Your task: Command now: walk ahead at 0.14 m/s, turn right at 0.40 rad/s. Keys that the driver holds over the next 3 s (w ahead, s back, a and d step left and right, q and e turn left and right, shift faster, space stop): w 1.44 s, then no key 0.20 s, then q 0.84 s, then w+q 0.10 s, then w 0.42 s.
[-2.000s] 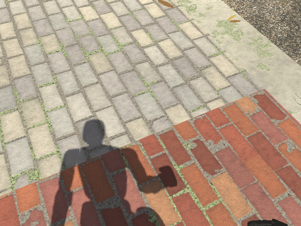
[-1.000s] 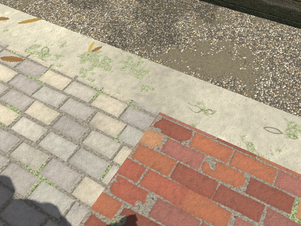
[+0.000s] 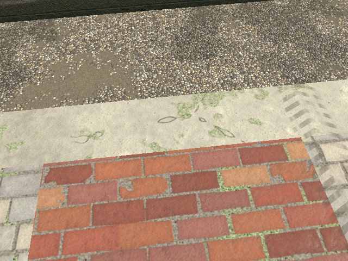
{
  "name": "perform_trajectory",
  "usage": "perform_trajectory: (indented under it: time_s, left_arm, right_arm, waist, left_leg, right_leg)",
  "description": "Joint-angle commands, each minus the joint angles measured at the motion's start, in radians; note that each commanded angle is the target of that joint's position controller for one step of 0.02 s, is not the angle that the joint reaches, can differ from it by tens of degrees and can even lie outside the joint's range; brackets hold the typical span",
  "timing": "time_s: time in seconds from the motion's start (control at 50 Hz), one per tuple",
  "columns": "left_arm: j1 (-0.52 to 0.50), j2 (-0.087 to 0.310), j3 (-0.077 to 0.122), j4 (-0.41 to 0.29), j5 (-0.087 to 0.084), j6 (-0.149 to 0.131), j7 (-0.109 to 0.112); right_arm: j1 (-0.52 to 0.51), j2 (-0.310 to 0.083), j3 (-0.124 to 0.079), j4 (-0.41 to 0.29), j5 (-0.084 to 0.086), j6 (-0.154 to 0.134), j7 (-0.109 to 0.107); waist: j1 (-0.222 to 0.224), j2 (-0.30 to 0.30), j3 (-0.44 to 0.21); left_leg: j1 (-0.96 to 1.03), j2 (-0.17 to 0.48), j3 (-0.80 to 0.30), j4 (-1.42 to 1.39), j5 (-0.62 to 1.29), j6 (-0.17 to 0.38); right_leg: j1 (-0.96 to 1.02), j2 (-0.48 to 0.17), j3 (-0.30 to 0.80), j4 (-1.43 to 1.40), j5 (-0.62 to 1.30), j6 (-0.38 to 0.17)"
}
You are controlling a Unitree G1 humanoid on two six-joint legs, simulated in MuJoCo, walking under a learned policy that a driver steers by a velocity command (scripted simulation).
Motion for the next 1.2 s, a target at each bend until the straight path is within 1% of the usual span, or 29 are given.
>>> perform_trajectory:
  time_s: [0.02, 0.06, 0.08, 0.1, 0.12, 0.14, 0.16, 0.2, 0.24, 0.36, 0.46, 0.52, 0.56, 0.58, 0.6, 0.62, 0.64, 0.66, 0.7, 0.76, 0.88, 1.0, 1.06, 1.1, 1.12, 1.14, 1.16, 1.18, 1.2]
  left_arm:
    - [0.024, 0.157, 0.042, -0.043, 0.013, -0.009, -0.002]
    - [-0.001, 0.149, 0.039, -0.036, 0.012, -0.009, -0.003]
    - [-0.022, 0.136, 0.034, -0.034, 0.004, -0.01, 0.002]
    - [-0.019, 0.097, 0.022, -0.031, -0.001, -0.019, 0.011]
    - [-0.003, 0.012, -0.001, -0.04, -0.005, -0.032, 0.014]
    - [-0.064, 0.062, 0.008, -0.062, 0.001, -0.045, 0.017]
    - [-0.072, 0.117, 0.022, -0.06, 0.021, -0.053, 0.016]
    - [-0.009, 0.112, 0.021, -0.006, 0.014, -0.064, -0.01]
    - [-0.013, 0.099, 0.018, 0.015, 0.027, -0.066, -0.029]
    - [-0.217, 0.039, -0.012, -0.03, 0.025, -0.068, -0.042]
    - [-0.34, 0.01, -0.033, -0.066, 0.014, -0.075, -0.051]
    - [-0.285, 0.032, -0.027, -0.052, 0.011, -0.08, -0.036]
    - [-0.062, 0.069, -0.006, 0.025, 0.015, -0.092, -0.014]
    - [0.099, 0.119, 0.012, 0.068, 0.031, -0.103, 0.001]
    - [0.219, 0.223, 0.037, 0.08, 0.051, -0.103, 0.014]
    - [0.196, 0.205, 0.034, 0.09, 0.016, -0.096, 0.007]
    - [0.09, 0.154, 0.022, 0.088, -0.001, -0.092, 0.004]
    - [0.018, 0.094, 0.008, 0.078, -0.003, -0.099, 0.0]
    - [-0.025, 0.042, -0.008, 0.091, -0.004, -0.115, 0.002]
    - [0.02, 0.042, -0.009, 0.129, -0.01, -0.139, 0.0]
    - [0.127, 0.036, -0.014, 0.198, -0.017, -0.142, 0.001]
    - [0.229, 0.052, -0.018, 0.264, -0.007, -0.138, 0.016]
    - [0.208, 0.071, -0.016, 0.279, 0.002, -0.133, 0.027]
    - [0.194, 0.082, -0.014, 0.289, 0.004, -0.125, 0.026]
    - [0.187, 0.076, -0.017, 0.282, -0.003, -0.124, 0.025]
    - [0.221, 0.015, -0.032, 0.241, -0.024, -0.127, 0.019]
    - [0.318, 0.012, -0.02, 0.264, -0.034, -0.126, 0.016]
    - [0.239, 0.073, -0.002, 0.256, -0.005, -0.122, 0.022]
    - [0.155, 0.048, -0.007, 0.231, -0.001, -0.126, 0.018]
  right_arm:
    - [-0.034, -0.08, -0.012, -0.074, -0.003, -0.027, 0.004]
    - [0.015, -0.063, -0.005, -0.057, 0.002, -0.042, 0.002]
    - [0.079, -0.043, 0.0, -0.031, 0.002, -0.053, -0.005]
    - [0.123, -0.053, 0.0, -0.013, -0.006, -0.067, -0.016]
    - [0.194, -0.113, -0.004, -0.007, -0.019, -0.081, -0.026]
    - [0.211, -0.235, -0.037, 0.012, -0.026, -0.085, -0.02]
    - [0.184, -0.203, -0.038, 0.033, -0.02, -0.086, -0.014]
    - [0.111, -0.122, -0.019, 0.026, -0.002, -0.1, 0.002]
    - [0.132, -0.089, -0.011, 0.044, 0.002, -0.117, 0.007]
    - [0.286, -0.066, -0.012, 0.134, 0.01, -0.139, 0.022]
    - [0.345, -0.084, -0.013, 0.184, 0.003, -0.141, 0.018]
    - [0.324, -0.101, -0.014, 0.198, 0.003, -0.139, 0.012]
    - [0.306, -0.109, -0.013, 0.209, 0.01, -0.134, 0.01]
    - [0.297, -0.094, -0.006, 0.195, 0.015, -0.136, 0.011]
    - [0.349, 0.02, 0.022, 0.145, 0.038, -0.137, 0.021]
    - [0.344, -0.06, -0.002, 0.16, 0.016, -0.131, 0.013]
    - [0.274, -0.082, -0.013, 0.146, 0.006, -0.127, 0.015]
    - [0.235, -0.056, -0.004, 0.141, 0.005, -0.133, 0.024]
    - [0.238, -0.032, -0.001, 0.154, -0.01, -0.119, 0.034]
    - [0.231, -0.011, 0.001, 0.162, -0.019, -0.096, 0.051]
    - [-0.032, 0.005, 0.008, 0.08, -0.016, -0.093, 0.056]
    - [-0.213, 0.015, 0.025, 0.021, -0.008, -0.101, 0.052]
    - [-0.175, -0.005, 0.018, 0.026, -0.009, -0.11, 0.043]
    - [0.039, -0.03, 0.002, 0.1, -0.015, -0.122, 0.029]
    - [0.208, -0.066, -0.014, 0.152, -0.029, -0.132, 0.018]
    - [0.344, -0.169, -0.04, 0.17, -0.049, -0.133, 0.007]
    - [0.332, -0.184, -0.048, 0.179, -0.021, -0.117, 0.02]
    - [0.227, -0.133, -0.041, 0.165, 0.011, -0.11, 0.028]
    - [0.142, -0.066, -0.024, 0.153, 0.011, -0.114, 0.031]
  waist:
    - [0.016, -0.139, -0.069]
    - [-0.025, -0.127, -0.035]
    - [-0.071, -0.096, -0.021]
    - [-0.095, -0.033, -0.019]
    - [-0.108, 0.149, -0.057]
    - [-0.121, 0.182, 0.034]
    - [-0.07, 0.078, 0.109]
    - [-0.02, 0.089, 0.097]
    - [-0.029, 0.116, 0.054]
    - [-0.096, 0.097, 0.065]
    - [-0.116, 0.112, 0.065]
    - [-0.064, 0.118, 0.04]
    - [0.046, 0.081, -0.083]
    - [0.113, 0.043, -0.186]
    - [0.109, -0.19, -0.344]
    - [0.093, -0.178, -0.338]
    - [0.042, -0.107, -0.164]
    - [0.018, -0.071, -0.075]
    - [-0.039, -0.09, -0.016]
    - [-0.062, -0.077, -0.013]
    - [-0.021, -0.055, 0.048]
    - [0.026, -0.056, 0.061]
    - [-0.015, -0.066, 0.035]
    - [-0.104, -0.072, -0.076]
    - [-0.173, -0.049, -0.166]
    - [-0.185, 0.095, -0.307]
    - [-0.127, 0.243, -0.408]
    - [-0.097, 0.086, -0.254]
    - [-0.081, 0.039, -0.121]
  left_leg:
    - [0.017, -0.019, 0.021, -0.084, -0.04, 0.024]
    - [0.168, -0.034, 0.035, -0.236, -0.025, 0.055]
    - [0.312, -0.031, 0.044, -0.383, 0.069, 0.077]
    - [0.441, 0.016, -0.01, -0.474, 0.061, 0.093]
    - [0.542, 0.245, -0.28, -0.608, -0.191, 0.124]
    - [0.444, 0.375, -0.606, -0.727, -0.41, 0.201]
    - [0.37, 0.378, -0.574, -0.707, -0.405, 0.229]
    - [0.371, 0.27, -0.401, -0.698, -0.238, 0.195]
    - [0.386, 0.215, -0.284, -0.699, -0.066, 0.192]
    - [0.463, 0.195, -0.16, -0.706, 0.268, 0.225]
    - [0.437, 0.203, -0.09, -0.652, 0.54, 0.214]
    - [0.428, 0.236, -0.072, -0.573, 0.774, 0.191]
    - [0.398, 0.197, -0.01, -0.305, 1.004, 0.153]
    - [0.239, 0.161, 0.019, -0.084, 0.818, 0.135]
    - [-0.066, 0.028, 0.093, 0.287, 0.256, 0.087]
    - [-0.168, -0.033, 0.001, 0.43, -0.094, 0.106]
    - [-0.218, 0.031, -0.025, 0.457, -0.01, 0.119]
    - [-0.202, 0.067, -0.016, 0.41, 0.064, 0.12]
    - [-0.129, 0.112, 0.007, 0.323, 0.114, 0.105]
    - [-0.122, 0.119, 0.037, 0.286, 0.156, 0.08]
    - [-0.264, 0.13, 0.09, 0.055, 0.354, 0.037]
    - [-0.222, 0.074, 0.131, -0.187, 0.411, 0.074]
    - [-0.124, 0.028, 0.143, -0.249, 0.304, 0.123]
    - [0.122, -0.036, 0.163, -0.305, 0.26, 0.164]
    - [0.373, 0.024, 0.103, -0.334, 0.311, 0.2]
    - [0.654, 0.298, -0.231, -0.337, 0.284, 0.273]
    - [0.77, 0.447, -0.629, -0.46, 0.342, 0.397]
    - [0.641, 0.395, -0.516, -0.485, 0.26, 0.368]
    - [0.49, 0.363, -0.383, -0.53, 0.244, 0.346]
  right_leg:
    - [0.048, -0.257, 0.342, -0.163, -0.287, -0.16]
    - [-0.056, -0.235, 0.353, -0.159, -0.38, -0.14]
    - [-0.146, -0.201, 0.33, -0.128, -0.419, -0.11]
    - [-0.25, -0.153, 0.278, -0.051, -0.458, -0.061]
    - [-0.346, -0.053, 0.11, 0.236, -0.468, -0.001]
    - [-0.495, 0.06, -0.005, 0.39, -0.35, 0.014]
    - [-0.505, -0.032, 0.026, 0.479, -0.26, 0.015]
    - [-0.468, -0.064, -0.011, 0.517, -0.152, 0.039]
    - [-0.449, -0.088, -0.072, 0.565, -0.076, 0.058]
    - [-0.539, -0.179, -0.213, 0.45, 0.027, 0.095]
    - [-0.389, -0.16, -0.282, 0.221, 0.042, 0.072]
    - [-0.216, -0.124, -0.296, 0.14, 0.009, 0.017]
    - [0.084, -0.074, -0.303, 0.039, 0.029, -0.031]
    - [0.335, -0.181, -0.194, 0.026, -0.025, -0.066]
    - [0.606, -0.502, 0.268, -0.038, -0.275, -0.156]
    - [0.528, -0.569, 0.526, -0.172, -0.273, -0.195]
    - [0.391, -0.516, 0.366, -0.177, -0.266, -0.174]
    - [0.26, -0.468, 0.239, -0.209, -0.165, -0.16]
    - [0.121, -0.371, 0.075, -0.259, -0.011, -0.114]
    - [0.093, -0.339, -0.016, -0.3, 0.149, -0.125]
    - [0.151, -0.296, -0.12, -0.334, 0.313, -0.116]
    - [0.297, -0.331, -0.142, -0.295, 0.492, -0.103]
    - [0.374, -0.355, -0.158, -0.19, 0.741, -0.089]
    - [0.37, -0.329, -0.189, 0.068, 0.945, -0.063]
    - [0.232, -0.298, -0.212, 0.284, 0.787, -0.047]
    - [-0.037, -0.197, -0.27, 0.631, 0.333, -0.017]
    - [-0.272, -0.031, -0.207, 0.916, -0.335, 0.001]
    - [-0.36, -0.106, -0.126, 0.961, -0.267, -0.013]
    - [-0.384, -0.142, -0.139, 0.933, -0.201, -0.013]
Next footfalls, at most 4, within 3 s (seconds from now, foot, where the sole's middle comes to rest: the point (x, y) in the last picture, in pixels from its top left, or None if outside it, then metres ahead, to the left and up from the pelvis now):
0.10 left None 0.05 0.11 -0.78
0.58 right None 0.33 -0.11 -0.78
1.12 left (184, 211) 0.66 0.03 -0.78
1.60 right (224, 165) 0.88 -0.15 -0.78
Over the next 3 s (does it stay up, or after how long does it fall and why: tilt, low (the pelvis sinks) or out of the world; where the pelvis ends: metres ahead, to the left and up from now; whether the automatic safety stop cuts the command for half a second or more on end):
stays up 0.79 -0.01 -0.01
